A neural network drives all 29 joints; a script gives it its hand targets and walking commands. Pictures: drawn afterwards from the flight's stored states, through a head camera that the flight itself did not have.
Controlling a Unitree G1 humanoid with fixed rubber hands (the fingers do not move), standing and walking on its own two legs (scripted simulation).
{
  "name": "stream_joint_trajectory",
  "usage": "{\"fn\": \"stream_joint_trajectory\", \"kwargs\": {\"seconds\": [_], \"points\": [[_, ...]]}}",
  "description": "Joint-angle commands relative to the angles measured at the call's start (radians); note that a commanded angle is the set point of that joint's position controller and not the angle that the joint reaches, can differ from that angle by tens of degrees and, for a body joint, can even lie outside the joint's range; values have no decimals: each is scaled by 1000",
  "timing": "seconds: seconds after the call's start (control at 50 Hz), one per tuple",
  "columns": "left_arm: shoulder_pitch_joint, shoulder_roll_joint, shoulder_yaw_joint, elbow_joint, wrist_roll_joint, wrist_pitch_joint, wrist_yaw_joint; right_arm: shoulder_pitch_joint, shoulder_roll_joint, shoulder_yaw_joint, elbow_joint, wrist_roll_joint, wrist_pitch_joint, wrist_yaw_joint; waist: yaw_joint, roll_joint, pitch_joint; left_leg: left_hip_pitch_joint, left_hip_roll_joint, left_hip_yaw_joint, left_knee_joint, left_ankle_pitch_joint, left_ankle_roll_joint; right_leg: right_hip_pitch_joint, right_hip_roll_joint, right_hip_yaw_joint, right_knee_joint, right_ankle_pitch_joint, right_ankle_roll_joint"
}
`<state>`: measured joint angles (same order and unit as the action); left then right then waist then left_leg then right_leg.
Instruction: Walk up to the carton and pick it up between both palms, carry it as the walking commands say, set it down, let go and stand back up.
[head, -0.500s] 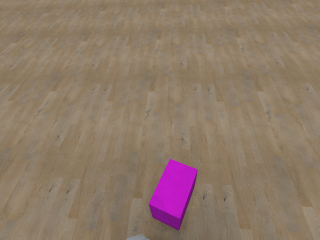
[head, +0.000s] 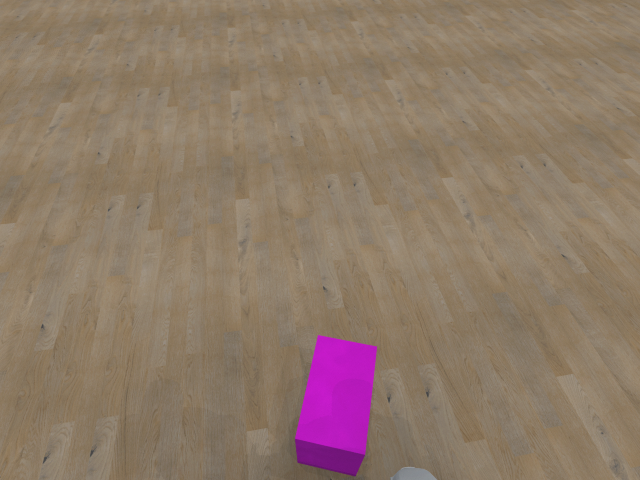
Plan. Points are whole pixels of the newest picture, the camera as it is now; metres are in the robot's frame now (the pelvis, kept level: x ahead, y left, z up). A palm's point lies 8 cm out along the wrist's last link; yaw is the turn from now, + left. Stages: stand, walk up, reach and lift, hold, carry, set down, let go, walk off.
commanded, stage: walk up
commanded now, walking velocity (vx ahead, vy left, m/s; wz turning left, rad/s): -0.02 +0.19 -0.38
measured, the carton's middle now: (336, 405) +0.42 -0.03 -0.65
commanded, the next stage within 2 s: stand in 1.80 s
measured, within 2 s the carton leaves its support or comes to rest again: neither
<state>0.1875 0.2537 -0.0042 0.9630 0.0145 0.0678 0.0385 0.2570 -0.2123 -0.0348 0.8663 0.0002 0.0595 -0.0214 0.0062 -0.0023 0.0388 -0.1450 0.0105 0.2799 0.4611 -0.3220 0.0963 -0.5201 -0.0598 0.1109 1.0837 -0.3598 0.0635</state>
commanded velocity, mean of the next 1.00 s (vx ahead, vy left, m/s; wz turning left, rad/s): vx -0.06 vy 0.10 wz -0.28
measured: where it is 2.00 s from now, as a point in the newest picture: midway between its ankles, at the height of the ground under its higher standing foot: outside the picture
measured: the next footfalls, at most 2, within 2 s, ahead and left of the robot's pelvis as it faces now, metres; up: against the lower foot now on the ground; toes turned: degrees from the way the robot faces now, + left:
right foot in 0.18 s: +0.07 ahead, -0.17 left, +0.00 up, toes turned -1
left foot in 0.44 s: +0.03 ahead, +0.12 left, +0.00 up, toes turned +0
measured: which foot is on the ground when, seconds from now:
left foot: down 0.00-0.20, up 0.22-0.42, down 0.44-0.96, up 0.98-1.00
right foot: up 0.00-0.16, down 0.18-0.44, up 0.46-0.94, down 0.96-1.00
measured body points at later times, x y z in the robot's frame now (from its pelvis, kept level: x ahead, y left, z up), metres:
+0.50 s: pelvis -0.02 +0.04 -0.01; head +0.02 +0.05 +0.44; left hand +0.06 +0.29 -0.16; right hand +0.04 -0.22 -0.14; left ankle -0.01 +0.12 -0.74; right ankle +0.01 -0.15 -0.71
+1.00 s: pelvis -0.02 +0.03 -0.02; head -0.01 +0.01 +0.43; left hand +0.10 +0.27 -0.15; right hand -0.01 -0.24 -0.17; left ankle -0.01 +0.12 -0.72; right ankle -0.03 -0.13 -0.74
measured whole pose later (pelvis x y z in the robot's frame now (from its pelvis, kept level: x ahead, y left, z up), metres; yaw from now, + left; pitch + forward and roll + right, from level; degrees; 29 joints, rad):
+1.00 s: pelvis -0.02 +0.03 -0.02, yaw -13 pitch -2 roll +1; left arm 0.19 0.23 0.00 0.96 0.01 0.06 0.02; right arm 0.24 -0.24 -0.04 0.87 0.00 0.11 -0.02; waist 0.01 0.02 0.05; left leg -0.31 0.04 0.19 0.80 -0.48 0.04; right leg -0.33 -0.04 0.12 0.68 -0.33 0.06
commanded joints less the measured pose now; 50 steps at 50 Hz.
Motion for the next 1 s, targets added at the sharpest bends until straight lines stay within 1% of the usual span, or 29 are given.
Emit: {"fn": "stream_joint_trajectory", "kwargs": {"seconds": [0.0, 0.08, 0.14, 0.16, 0.18, 0.2, 0.22, 0.24, 0.26, 0.3, 0.36, 0.38, 0.4, 0.42, 0.44, 0.46, 0.5, 0.52, 0.58, 0.64, 0.7, 0.76, 0.82, 0.88, 0.9, 0.92, 0.94, 0.96, 0.98], "points": [[32, 62, 51, -58, 20, 11, -22, 19, -143, -28, -55, -19, -12, -17, -5, 99, -27, 141, 258, -67, -89, 653, -23, -29, -1, -186, -148, -1, -7], [51, 57, 41, -64, 20, -6, -13, -7, -156, -35, -40, -18, 2, -11, 10, 107, -44, 148, 281, -69, 16, 793, 27, 54, -1, -208, -290, -12, -24], [148, 75, 40, -36, 22, -21, -1, -60, -178, -50, -49, -8, 20, -5, 65, 78, -53, 105, 235, -34, 159, 694, -3, 187, 4, -212, -526, 166, -58], [183, 119, 45, -29, 24, -28, 4, -75, -183, -56, -64, -3, 27, 1, 79, -11, -43, 3, 173, -30, 257, 514, -31, 267, -51, -127, -561, 481, -85], [230, 216, 69, -29, 33, -33, 7, -94, -165, -51, -99, 0, 30, 6, 106, -231, -53, -189, 58, -48, 443, 129, -70, 343, -245, 186, -591, 811, -175], [223, 279, 83, -33, 37, -28, 11, -99, -126, -39, -107, 4, 40, 8, 112, -393, -42, -345, -46, -166, 630, -392, -105, 348, -411, 478, -684, 1109, -293], [178, 294, 96, -58, 31, -30, 22, -85, -136, -39, -124, 9, 48, 5, 75, -336, -66, -339, -11, -331, 744, -410, -110, 298, -437, 579, -715, 1046, -310], [112, 263, 97, -80, 30, -31, 29, -91, -143, -38, -121, 10, 46, 6, 46, -251, -67, -328, 15, -372, 776, -354, -107, 266, -396, 532, -722, 884, -289], [48, 236, 96, -98, 35, -30, 32, -102, -139, -30, -124, 2, 40, 6, 26, -206, -65, -307, 33, -386, 718, -308, -101, 221, -347, 474, -729, 696, -256], [-34, 203, 92, -117, 40, -33, 26, -92, -120, -14, -109, 1, 30, 17, 1, -240, -62, -230, 34, -352, 469, -239, -99, 176, -240, 340, -732, 529, -185], [-41, 214, 95, -123, 32, -30, 7, 3, -116, -11, -72, 16, 22, 13, -29, -309, -112, -14, 1, -305, 207, -173, -108, 109, -194, 316, -759, 428, -154], [-56, 216, 97, -126, 24, -28, 2, 56, -119, -11, -52, 17, 15, 10, -63, -283, -130, 86, 10, -296, 65, -62, -100, 65, -160, 281, -723, 354, -129], [-39, 179, 84, -126, 23, -28, -2, 102, -137, -13, -27, 10, 3, 6, -91, -203, -159, 210, 44, -282, -66, 53, -88, -19, -95, 207, -659, 191, -99], [12, 95, 55, -120, 31, -27, -7, 112, -213, -28, -11, -10, -9, 1, -99, 89, -172, 279, 231, -459, -216, -71, -57, -158, 53, 54, -454, -95, -69], [14, 53, 47, -116, 37, -12, -4, 96, -289, -57, -34, -12, -17, -6, -83, 253, -137, 171, 462, -672, -351, -326, -22, -229, 99, -28, -224, -201, -24], [-22, 82, 65, -109, 38, -2, -6, 30, -267, -49, -57, -7, -14, -4, -49, 185, -35, -7, 460, -633, -363, -371, 10, -165, 42, -23, -84, -194, -20], [8, 105, 78, -65, 29, 8, -27, -55, -210, -34, -79, -9, -30, -8, -3, 15, 47, -82, 397, -484, -334, -212, -4, -127, 35, -20, 46, -47, -13], [55, 111, 76, -39, 25, 8, -33, -80, -195, -29, -85, -9, -44, -9, 9, 1, 29, -39, 362, -407, -288, -78, -11, -111, 31, -25, 77, 0, -7], [74, 98, 73, -23, 19, 7, -39, -45, -174, -34, -88, -18, -62, -9, -3, 68, -13, 38, 329, -297, -213, 177, -5, -73, 38, -56, 109, 19, 0], [21, 85, 66, -47, 17, 11, -38, 14, -171, -36, -62, -17, -58, -10, -24, 119, -17, 111, 316, -259, -162, 374, 11, -97, 41, -80, 71, 4, 7], [3, 79, 57, -61, 14, 11, -36, 29, -177, -38, -42, -16, -51, -17, -29, 135, -47, 185, 327, -223, -90, 695, 39, -96, 43, -101, -20, -40, 18], [-16, 74, 48, -71, 12, 8, -37, 21, -186, -47, -38, -21, -40, -19, -26, 139, -71, 207, 326, -198, -64, 693, 49, -57, 29, -119, -160, -52, 19], [-22, 66, 44, -77, 9, 0, -37, 10, -192, -63, -39, -26, -30, -15, -19, 155, -85, 149, 309, -180, -57, 534, 42, 46, 24, -141, -301, -44, 4], [68, 57, 41, -60, 19, -22, -25, -60, -193, -64, -44, -26, -1, -9, 40, 181, -82, 12, 236, -125, 14, 264, 10, 218, 40, -180, -481, 82, -23], [140, 71, 43, -30, 24, -26, -15, -77, -185, -66, -42, -28, 11, -3, 69, 125, -66, -62, 188, -96, 99, 143, -17, 294, 31, -152, -563, 130, -43], [179, 136, 56, -20, 28, -31, -5, -78, -166, -66, -52, -29, 26, 4, 85, -37, 4, -192, 104, -68, 246, -21, -51, 310, -69, 15, -620, 242, -76], [222, 243, 78, -28, 33, -34, 2, -96, -139, -53, -87, -26, 37, 8, 108, -300, 22, -377, -15, -130, 454, -353, -89, 313, -295, 412, -737, 337, -164], [189, 282, 79, -39, 36, -34, 6, -70, -126, -40, -89, -21, 48, 7, 80, -341, 6, -366, -26, -291, 599, -375, -103, 204, -388, 618, -821, 437, -228], [125, 263, 84, -52, 34, -34, 12, -58, -134, -43, -76, -15, 51, 7, 54, -299, 8, -343, -9, -339, 654, -342, -106, 180, -354, 599, -829, 384, -238]]}}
